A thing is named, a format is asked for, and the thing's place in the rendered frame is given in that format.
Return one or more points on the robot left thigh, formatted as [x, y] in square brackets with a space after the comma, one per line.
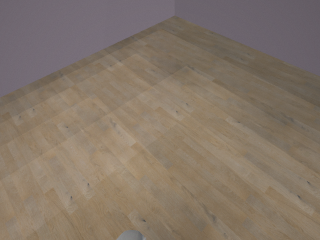
[131, 235]

